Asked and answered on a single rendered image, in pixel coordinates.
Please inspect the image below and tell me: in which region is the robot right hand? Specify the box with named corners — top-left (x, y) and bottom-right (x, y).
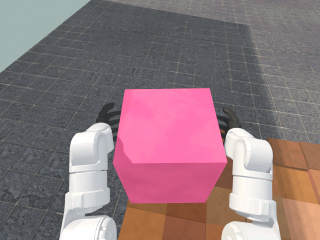
top-left (216, 107), bottom-right (242, 147)

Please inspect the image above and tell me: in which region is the robot left upper arm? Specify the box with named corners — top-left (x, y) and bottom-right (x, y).
top-left (60, 215), bottom-right (117, 240)

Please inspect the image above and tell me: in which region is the robot left hand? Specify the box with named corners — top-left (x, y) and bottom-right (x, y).
top-left (96, 102), bottom-right (122, 141)

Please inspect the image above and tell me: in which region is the carton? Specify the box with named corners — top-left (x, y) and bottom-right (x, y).
top-left (113, 88), bottom-right (228, 204)

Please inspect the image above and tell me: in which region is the right robot forearm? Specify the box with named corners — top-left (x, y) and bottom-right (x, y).
top-left (224, 128), bottom-right (281, 240)

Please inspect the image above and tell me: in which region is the robot right upper arm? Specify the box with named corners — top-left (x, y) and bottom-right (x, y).
top-left (221, 221), bottom-right (279, 240)

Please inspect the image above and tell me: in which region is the left robot forearm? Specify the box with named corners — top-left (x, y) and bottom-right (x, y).
top-left (59, 122), bottom-right (114, 240)

